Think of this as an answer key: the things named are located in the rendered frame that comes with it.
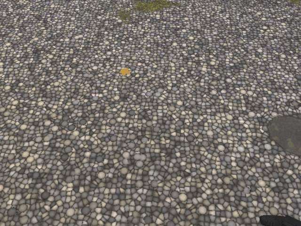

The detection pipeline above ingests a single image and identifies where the right robot hand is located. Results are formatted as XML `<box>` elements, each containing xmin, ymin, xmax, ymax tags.
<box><xmin>260</xmin><ymin>215</ymin><xmax>301</xmax><ymax>226</ymax></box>

